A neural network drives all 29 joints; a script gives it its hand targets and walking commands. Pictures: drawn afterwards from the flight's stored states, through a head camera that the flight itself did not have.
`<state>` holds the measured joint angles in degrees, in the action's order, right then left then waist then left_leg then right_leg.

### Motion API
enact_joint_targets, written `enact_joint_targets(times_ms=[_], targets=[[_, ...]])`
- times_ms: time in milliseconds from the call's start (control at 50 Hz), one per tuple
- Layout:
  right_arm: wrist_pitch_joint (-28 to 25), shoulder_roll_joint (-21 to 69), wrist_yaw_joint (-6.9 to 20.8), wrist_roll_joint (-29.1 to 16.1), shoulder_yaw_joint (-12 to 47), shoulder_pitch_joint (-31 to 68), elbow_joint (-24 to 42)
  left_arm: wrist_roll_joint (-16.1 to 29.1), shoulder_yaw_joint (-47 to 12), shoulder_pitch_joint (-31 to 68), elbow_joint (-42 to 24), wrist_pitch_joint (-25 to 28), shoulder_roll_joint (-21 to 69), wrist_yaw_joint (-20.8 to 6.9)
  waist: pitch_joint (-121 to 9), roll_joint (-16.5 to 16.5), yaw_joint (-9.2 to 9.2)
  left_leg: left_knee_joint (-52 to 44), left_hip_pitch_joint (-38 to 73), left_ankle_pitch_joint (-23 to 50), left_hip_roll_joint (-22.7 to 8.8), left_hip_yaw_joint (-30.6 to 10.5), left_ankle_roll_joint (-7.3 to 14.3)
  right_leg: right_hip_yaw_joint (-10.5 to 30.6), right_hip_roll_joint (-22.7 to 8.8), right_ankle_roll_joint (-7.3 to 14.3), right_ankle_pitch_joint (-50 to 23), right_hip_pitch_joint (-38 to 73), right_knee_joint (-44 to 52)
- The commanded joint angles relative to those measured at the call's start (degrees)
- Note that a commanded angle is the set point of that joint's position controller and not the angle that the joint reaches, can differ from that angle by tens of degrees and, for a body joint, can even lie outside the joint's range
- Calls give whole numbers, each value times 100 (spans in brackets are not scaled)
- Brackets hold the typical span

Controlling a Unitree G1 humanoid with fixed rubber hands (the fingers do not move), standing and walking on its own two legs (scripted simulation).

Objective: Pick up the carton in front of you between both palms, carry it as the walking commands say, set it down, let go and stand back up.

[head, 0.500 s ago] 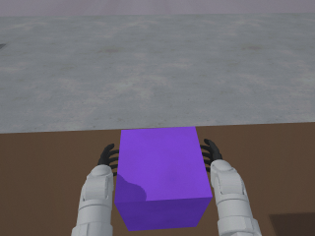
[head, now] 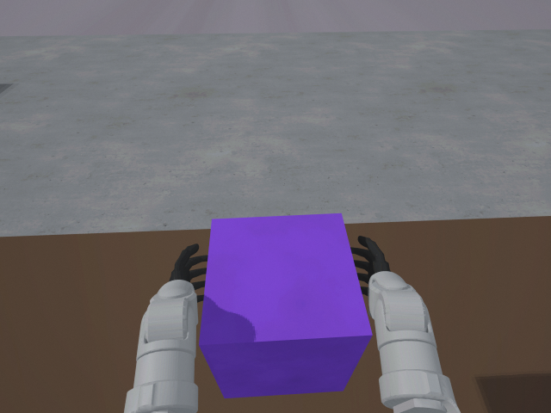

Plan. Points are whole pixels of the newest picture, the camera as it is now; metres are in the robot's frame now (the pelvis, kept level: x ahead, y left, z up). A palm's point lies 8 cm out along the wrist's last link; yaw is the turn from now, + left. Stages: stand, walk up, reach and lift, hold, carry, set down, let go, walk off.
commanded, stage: hold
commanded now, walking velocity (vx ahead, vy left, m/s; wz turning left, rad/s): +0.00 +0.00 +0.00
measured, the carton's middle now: (280, 309) +0.29 +0.00 -0.02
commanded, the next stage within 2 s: carry in 0.08 s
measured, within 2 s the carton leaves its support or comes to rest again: neither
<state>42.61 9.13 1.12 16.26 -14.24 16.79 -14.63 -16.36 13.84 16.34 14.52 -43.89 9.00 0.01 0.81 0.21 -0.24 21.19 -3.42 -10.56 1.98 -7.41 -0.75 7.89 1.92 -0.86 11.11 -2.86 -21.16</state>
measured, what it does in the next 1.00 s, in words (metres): walks ahead: right foot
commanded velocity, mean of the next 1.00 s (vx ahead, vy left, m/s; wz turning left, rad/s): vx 0.48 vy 0.00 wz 0.00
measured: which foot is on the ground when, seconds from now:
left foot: down 0.00-0.66, up 0.68-1.00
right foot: down 0.00-0.44, up 0.46-0.62, down 0.64-1.00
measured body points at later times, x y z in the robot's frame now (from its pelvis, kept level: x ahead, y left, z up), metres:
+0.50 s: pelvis +0.11 -0.01 -0.01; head +0.08 -0.02 +0.44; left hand +0.39 +0.14 +0.07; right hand +0.40 -0.16 +0.07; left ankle +0.08 +0.10 -0.75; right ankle +0.02 -0.13 -0.73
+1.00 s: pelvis +0.41 -0.02 -0.02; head +0.41 -0.03 +0.43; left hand +0.69 +0.13 +0.06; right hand +0.69 -0.17 +0.06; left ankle +0.56 +0.06 -0.74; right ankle +0.21 -0.12 -0.74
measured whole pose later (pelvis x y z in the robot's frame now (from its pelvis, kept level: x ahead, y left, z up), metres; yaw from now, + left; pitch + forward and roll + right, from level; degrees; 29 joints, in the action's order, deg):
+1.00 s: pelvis +0.41 -0.02 -0.02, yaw -1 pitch +4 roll +2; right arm 69.0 7.8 -4.9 6.6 -6.1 10.0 19.5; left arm -6.0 6.9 9.8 -19.4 -70.1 7.7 5.7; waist -5.5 1.3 2.1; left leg 29.7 -31.6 -5.0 -1.5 13.3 1.5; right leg -9.9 -3.7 -1.2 26.9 5.5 -18.6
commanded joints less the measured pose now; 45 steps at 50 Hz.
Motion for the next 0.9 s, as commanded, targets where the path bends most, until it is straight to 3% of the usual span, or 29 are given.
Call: enact_joint_targets(times_ms=[0,40,60,100,120,180,220,240,280,300,320,340,400,420,440,460,480,500,520,560,600,620,640,660,680,700,740,780,880], targets=[[-119,5245,1341,-1438,3114,2847,-55,1561,-3200,3181,-218,253,5240,-1401,-1182,-36,-4,-354,227,293,338,410,-40,-430,353,17,-352,8,371],[-120,5242,1343,-1428,3102,2852,-73,1552,-3187,3181,-195,252,5242,-1401,-1190,-35,-2,-356,234,311,339,410,-41,-431,353,16,-367,8,371],[-103,5208,1320,-1455,3120,2895,1,1615,-3248,3234,-249,235,5218,-1380,-1380,-248,36,40,-394,-523,-640,188,49,-255,-551,77,417,-618,-160],[-66,5181,1253,-1526,3223,2830,183,1711,-3352,3301,-486,205,5187,-1338,-1333,-293,35,-361,-959,-2850,-695,-162,168,-241,-378,89,2321,-1003,-214],[-34,5170,1217,-1585,3318,2894,377,1787,-3485,3358,-611,169,5213,-1316,-1235,-356,24,-448,-1061,-3307,-756,-242,228,-355,-324,63,2627,-1256,-366],[188,5108,1074,-1841,3709,2786,817,2131,-3913,3316,-1012,-35,5184,-1238,-1528,-788,9,-500,-825,-2640,-1135,-505,438,-1082,-94,-43,1275,-1463,-1102],[464,4974,977,-2036,3987,2769,1235,2380,-4169,3297,-1348,-297,5142,-1194,-1697,-726,22,-315,-1086,-2772,-1105,-298,469,-1139,-131,11,1350,-1169,-677],[635,4905,941,-2155,4135,2818,1445,2485,-4265,3311,-1503,-462,5086,-1170,-1644,-412,26,41,-1431,-2740,-911,54,348,-824,-363,102,1663,-944,-296],[1015,4790,889,-2409,4393,2967,1760,2630,-4341,3160,-1672,-830,4820,-1089,-1420,1332,150,2030,-2810,-1937,-260,1214,-68,1173,-1636,623,2834,-139,948],[1212,4790,884,-2565,4519,3120,1857,2656,-4355,3035,-1705,-1010,4721,-1022,-1088,1562,171,2031,-3392,-1957,-301,1250,-56,1788,-2027,945,2381,41,1104],[1383,4856,897,-2766,4664,3213,1978,2699,-4388,2991,-1938,-1170,4645,-955,-1042,1317,172,1782,-3322,-1928,-434,1187,17,1707,-2105,1110,1648,-1,1015],[1525,4905,906,-2961,4750,3167,2064,2782,-4420,2998,-2199,-1332,4604,-902,-1220,997,165,1420,-2971,-1726,-382,1298,37,1251,-1961,1082,1073,-16,813],[1879,4999,853,-3304,4867,2650,2367,3078,-4656,2794,-2861,-1746,4667,-808,-2008,629,93,71,-597,-431,-171,1723,23,-437,-1183,603,865,-789,-197],[2004,5000,828,-3338,4850,2402,2452,3120,-4698,2600,-2959,-1875,4705,-809,-2243,297,35,-112,594,-563,-589,1240,133,-896,-956,418,1229,-1651,-872],[2091,4897,784,-3216,4769,2139,2496,3237,-4791,2697,-3171,-2038,4806,-852,-2234,-1057,-76,-604,1307,-1408,-1689,-534,617,-1497,-575,133,1350,-2829,-2181],[2183,4856,735,-3102,4690,2012,2518,3365,-4842,2788,-3251,-2186,4839,-910,-1873,-1692,-102,-703,1652,-816,-2421,-1661,1182,-1602,-366,69,1876,-3943,-2461],[2275,4859,689,-3032,4682,2057,2784,3461,-4900,2856,-3298,-2274,4920,-974,-1561,-1370,-135,-599,1648,9,-2588,-1676,1463,-1386,-520,160,2287,-4308,-2459],[2357,4894,650,-3012,4712,2072,3040,3535,-4890,2797,-3299,-2329,4960,-1029,-1476,-978,-184,-538,1658,682,-2510,-1360,1448,-1362,-537,166,2415,-4375,-2421],[2418,4964,629,-3030,4765,2115,3285,3582,-4881,2696,-3337,-2370,5013,-1060,-1584,-758,-190,-506,1624,715,-2432,-974,1302,-1359,-569,168,2222,-4183,-2044],[2517,5150,646,-3155,4832,2045,3616,3569,-4835,2379,-3523,-2431,5044,-1047,-1863,-832,-150,-464,1132,716,-2023,1,856,-1645,-393,129,1122,-3118,-1233],[2595,5108,699,-3270,4937,2033,3787,3449,-4812,2174,-3739,-2466,4956,-985,-2040,-738,-2,43,77,70,-1476,1043,480,-2119,-109,84,181,-1293,-179],[2637,5017,719,-3310,4950,1977,3771,3407,-4790,2164,-3778,-2499,4912,-947,-2187,-422,26,562,-922,-117,-1254,1464,283,-2076,-201,132,-13,146,-123],[2705,4821,744,-3357,4934,2076,3849,3343,-4711,1982,-3709,-2542,4824,-904,-2240,437,173,1853,-2002,-448,-921,1989,16,-719,-1087,401,973,1081,432],[2812,4647,784,-3482,4975,2373,4049,3181,-4584,1905,-3591,-2556,4716,-854,-2109,1858,247,3080,-3526,-1483,-363,1928,-137,1638,-2295,1122,834,1784,803],[2885,4617,821,-3553,5036,2538,3991,3169,-4550,2061,-3684,-2602,4700,-814,-1819,1508,240,3793,-4279,-2176,-474,1386,43,2024,-2683,1531,-165,1906,751],[2917,4625,852,-3591,4999,2510,3867,3213,-4539,2139,-3759,-2658,4709,-781,-1723,955,235,4286,-4574,-2133,-643,1149,152,1692,-2633,1542,-1110,1904,547],[2927,4705,868,-3564,4894,2219,3619,3273,-4643,2238,-3828,-2715,4761,-759,-1937,208,209,4082,-4592,-1545,-886,1038,207,873,-2424,1203,-1652,1917,511],[2883,4847,832,-3419,4810,1986,3433,3378,-4759,2333,-3867,-2734,4861,-806,-1876,364,199,3386,-4281,-1019,-767,1246,119,91,-2079,875,-2029,1745,649],[2743,5092,699,-3023,4702,1532,3264,3534,-4881,2117,-3730,-2687,4951,-1029,-1341,719,171,1517,-3412,78,-369,1886,88,-1195,-1504,680,-2780,1009,739]])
